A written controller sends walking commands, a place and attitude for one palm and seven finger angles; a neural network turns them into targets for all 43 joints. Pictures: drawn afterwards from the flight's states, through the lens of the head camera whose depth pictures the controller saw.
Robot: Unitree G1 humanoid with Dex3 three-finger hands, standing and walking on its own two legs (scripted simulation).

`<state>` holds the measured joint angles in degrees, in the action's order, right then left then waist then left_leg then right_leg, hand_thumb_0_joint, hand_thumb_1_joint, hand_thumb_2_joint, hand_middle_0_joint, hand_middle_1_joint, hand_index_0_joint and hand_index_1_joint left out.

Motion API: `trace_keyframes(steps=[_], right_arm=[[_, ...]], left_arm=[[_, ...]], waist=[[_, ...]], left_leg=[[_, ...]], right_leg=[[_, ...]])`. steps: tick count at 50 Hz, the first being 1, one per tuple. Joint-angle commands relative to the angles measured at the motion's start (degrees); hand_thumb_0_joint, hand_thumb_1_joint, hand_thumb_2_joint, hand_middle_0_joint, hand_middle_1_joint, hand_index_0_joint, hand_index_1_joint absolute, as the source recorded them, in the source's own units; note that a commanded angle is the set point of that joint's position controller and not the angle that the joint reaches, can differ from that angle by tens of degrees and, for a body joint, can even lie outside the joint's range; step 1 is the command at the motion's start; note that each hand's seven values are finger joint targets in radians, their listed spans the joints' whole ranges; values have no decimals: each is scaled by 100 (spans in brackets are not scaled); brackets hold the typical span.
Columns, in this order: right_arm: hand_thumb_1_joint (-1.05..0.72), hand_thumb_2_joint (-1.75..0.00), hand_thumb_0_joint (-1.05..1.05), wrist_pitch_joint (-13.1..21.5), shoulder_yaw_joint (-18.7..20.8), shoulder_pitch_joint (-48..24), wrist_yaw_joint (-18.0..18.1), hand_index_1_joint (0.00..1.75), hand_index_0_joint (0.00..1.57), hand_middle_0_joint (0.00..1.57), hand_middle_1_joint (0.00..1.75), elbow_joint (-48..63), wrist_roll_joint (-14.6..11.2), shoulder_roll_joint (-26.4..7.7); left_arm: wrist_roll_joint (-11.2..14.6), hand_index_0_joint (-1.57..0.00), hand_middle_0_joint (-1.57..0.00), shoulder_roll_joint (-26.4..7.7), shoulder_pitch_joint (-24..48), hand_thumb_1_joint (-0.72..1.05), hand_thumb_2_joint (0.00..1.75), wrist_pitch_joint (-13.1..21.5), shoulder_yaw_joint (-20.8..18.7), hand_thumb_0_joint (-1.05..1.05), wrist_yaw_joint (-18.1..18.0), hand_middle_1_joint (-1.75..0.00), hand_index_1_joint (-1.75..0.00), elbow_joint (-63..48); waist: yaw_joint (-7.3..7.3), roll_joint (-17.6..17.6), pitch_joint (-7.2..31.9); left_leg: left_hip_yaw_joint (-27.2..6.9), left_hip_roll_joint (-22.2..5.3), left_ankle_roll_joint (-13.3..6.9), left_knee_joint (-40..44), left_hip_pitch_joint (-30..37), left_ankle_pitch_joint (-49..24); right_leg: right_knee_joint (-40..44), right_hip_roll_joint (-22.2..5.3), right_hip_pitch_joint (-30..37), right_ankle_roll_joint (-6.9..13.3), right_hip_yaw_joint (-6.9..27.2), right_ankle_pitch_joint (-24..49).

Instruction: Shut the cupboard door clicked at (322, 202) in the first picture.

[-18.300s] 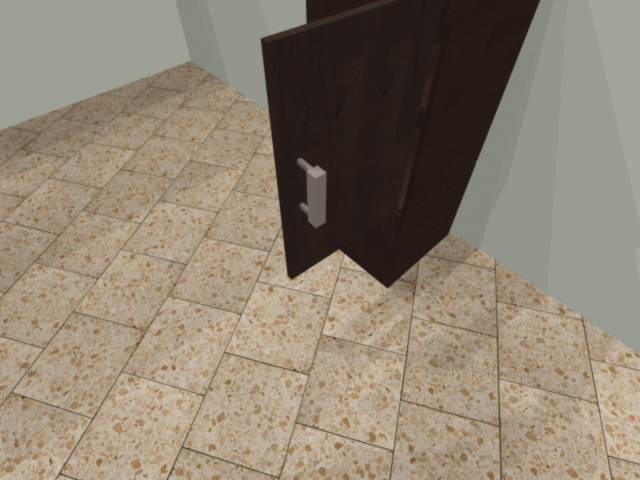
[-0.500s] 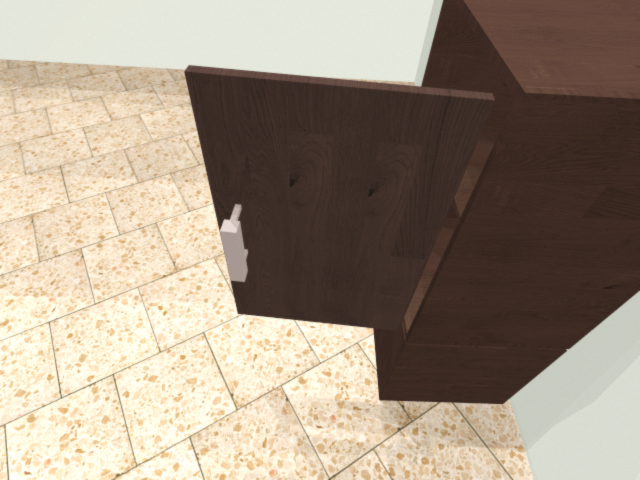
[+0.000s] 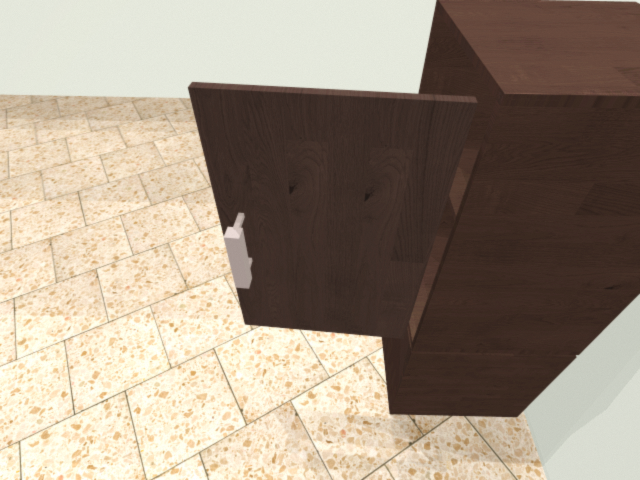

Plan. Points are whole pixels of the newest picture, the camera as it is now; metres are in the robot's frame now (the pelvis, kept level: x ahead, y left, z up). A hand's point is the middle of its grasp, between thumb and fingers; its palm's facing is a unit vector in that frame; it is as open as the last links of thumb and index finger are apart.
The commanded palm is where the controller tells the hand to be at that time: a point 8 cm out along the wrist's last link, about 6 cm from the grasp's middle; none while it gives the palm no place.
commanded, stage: come to a stop and stand still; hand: left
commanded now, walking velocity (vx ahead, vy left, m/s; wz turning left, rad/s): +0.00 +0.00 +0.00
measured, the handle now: (241, 250) +0.51 +0.18 -0.04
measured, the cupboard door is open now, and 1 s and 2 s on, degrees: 86 86 86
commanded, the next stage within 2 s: look again from close up in 0.56 s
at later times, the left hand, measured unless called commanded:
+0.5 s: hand out of the picture -0.02 +0.15 -0.18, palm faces +0.02 -0.99 -0.15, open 7.4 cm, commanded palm none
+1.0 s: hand out of the picture -0.03 +0.16 -0.18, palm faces +0.02 -0.99 -0.14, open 7.4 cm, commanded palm none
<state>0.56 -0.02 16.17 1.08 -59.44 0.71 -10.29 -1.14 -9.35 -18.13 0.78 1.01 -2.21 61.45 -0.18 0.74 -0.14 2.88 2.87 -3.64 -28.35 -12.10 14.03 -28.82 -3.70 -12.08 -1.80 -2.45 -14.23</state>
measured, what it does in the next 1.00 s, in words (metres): stands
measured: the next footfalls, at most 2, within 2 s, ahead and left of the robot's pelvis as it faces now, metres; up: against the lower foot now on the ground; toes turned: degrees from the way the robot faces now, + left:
none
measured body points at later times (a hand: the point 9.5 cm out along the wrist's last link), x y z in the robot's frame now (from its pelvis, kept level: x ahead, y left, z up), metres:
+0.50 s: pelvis -0.01 -0.01 +0.00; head -0.01 +0.01 +0.45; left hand -0.02 +0.20 -0.16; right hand -0.01 -0.23 -0.15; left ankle +0.02 +0.08 -0.74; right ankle +0.02 -0.14 -0.74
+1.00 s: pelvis +0.00 +0.00 +0.01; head +0.00 +0.02 +0.45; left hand -0.03 +0.21 -0.16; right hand -0.01 -0.22 -0.15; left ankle +0.02 +0.08 -0.74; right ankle +0.02 -0.14 -0.74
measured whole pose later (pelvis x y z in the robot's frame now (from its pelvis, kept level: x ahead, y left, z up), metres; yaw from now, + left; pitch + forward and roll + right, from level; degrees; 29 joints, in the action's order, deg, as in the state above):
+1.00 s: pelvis +0.00 +0.00 +0.01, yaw +0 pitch -2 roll +0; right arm 0.7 -0.3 16.4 1.1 -64.8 0.2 -7.3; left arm -0.9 -8.0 -19.6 0.9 1.1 -2.1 63.0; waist 0.5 -1.8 -2.0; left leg 2.9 2.7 -3.7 -24.4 -11.2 11.4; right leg -23.8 -3.3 -10.8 -2.1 -2.4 -11.0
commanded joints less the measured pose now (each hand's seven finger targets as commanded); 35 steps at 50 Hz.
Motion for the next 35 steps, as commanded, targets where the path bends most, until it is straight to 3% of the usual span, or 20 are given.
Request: trace_keyframes(steps=[1, 9, 20, 23, 30, 35], right_arm=[[-90, -90, 0, 110, 89, 179, -12, 30, 20, 20, 30, 266, 1, -584], [-90, -90, 0, 112, 48, 188, -27, 30, 20, 20, 30, 132, -13, -538], [-90, -90, 0, 106, 25, 264, -13, 30, 20, 20, 30, -154, -43, -412], [-90, -90, 0, 119, 27, 287, -6, 30, 20, 20, 30, -196, -42, -392], [-90, -90, 0, 95, 39, 312, 3, 30, 20, 20, 30, -306, -51, -331], [-90, -90, 0, 97, 49, 342, 7, 30, 20, 20, 30, -333, -53, -306]], left_arm=[[-5, -20, -20, -558, -349, 90, 90, 61, -119, 0, -32, -30, -30, -297], [23, -20, -20, -607, -347, 90, 90, 82, -110, 0, -12, -30, -30, -326], [23, -20, -20, -511, -459, 90, 90, 74, -90, 0, -19, -30, -30, -163], [25, -20, -20, -450, -484, 90, 90, 79, -91, 0, -28, -30, -30, -117], [17, -20, -20, -385, -541, 90, 90, 64, -85, 0, -29, -30, -30, -49], [19, -20, -20, -346, -583, 90, 90, 69, -88, 0, -32, -30, -30, -31]], waist=[[20, -236, -616], [3, -192, -368], [61, -28, -484], [52, -84, -349], [76, -130, -553], [69, -167, -482]], left_leg=[[-900, -709, 131, 1034, -634, 520], [-771, -685, 184, 930, -387, 187], [-780, -738, 194, 1074, -526, 264], [-804, -745, 195, 1051, -465, 87], [-815, -747, 183, 1140, -527, 264], [-808, -756, 174, 1146, -444, 177]], right_leg=[[650, -266, -186, 398, 518, -292], [828, -325, -130, 384, 580, -236], [880, -291, 67, 349, 482, -38], [818, -296, 167, 347, 470, 150], [879, -280, 104, 328, 411, 69], [882, -288, 131, 325, 410, 154]])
